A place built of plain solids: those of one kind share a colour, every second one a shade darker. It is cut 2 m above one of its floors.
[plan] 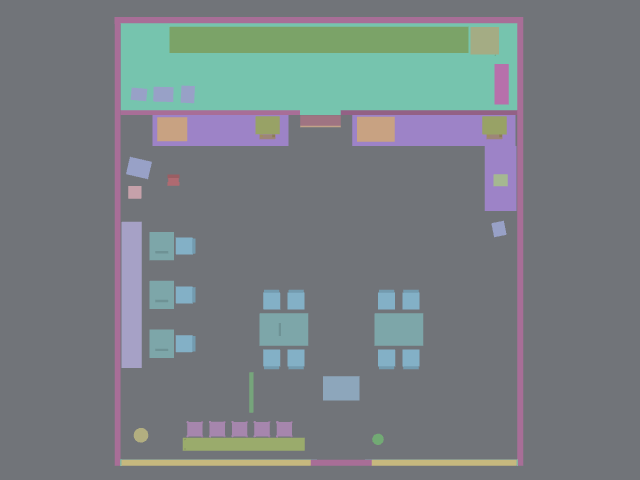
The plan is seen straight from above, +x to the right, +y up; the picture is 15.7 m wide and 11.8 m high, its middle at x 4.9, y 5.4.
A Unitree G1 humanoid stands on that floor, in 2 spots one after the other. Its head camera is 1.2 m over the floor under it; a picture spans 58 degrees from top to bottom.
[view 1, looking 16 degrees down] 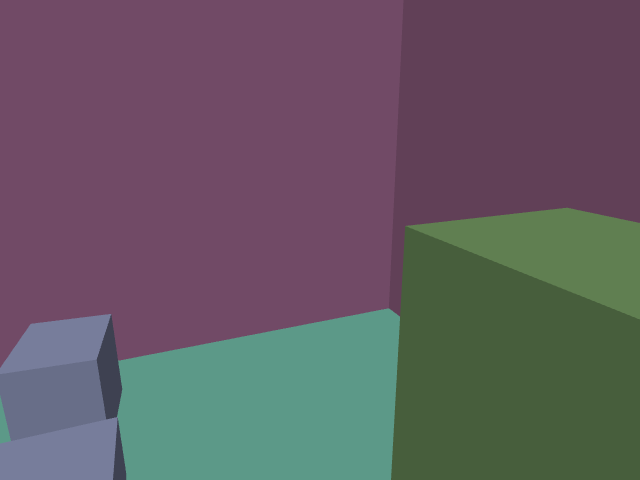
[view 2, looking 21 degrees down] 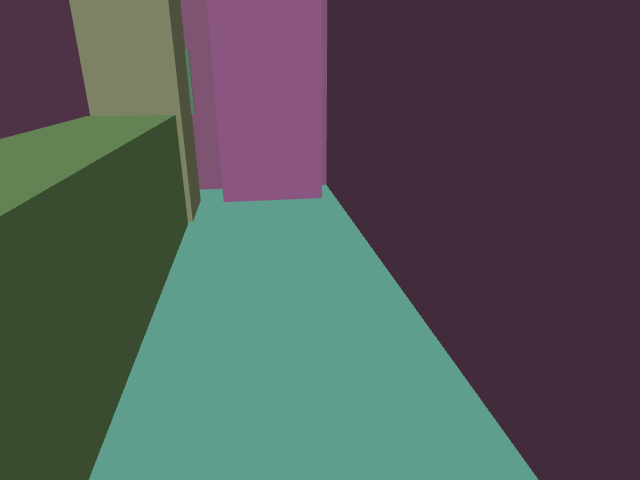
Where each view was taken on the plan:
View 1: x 2.20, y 9.31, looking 157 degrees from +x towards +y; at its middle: wall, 2.49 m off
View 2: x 4.91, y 9.43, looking -9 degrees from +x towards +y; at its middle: zone_back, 3.35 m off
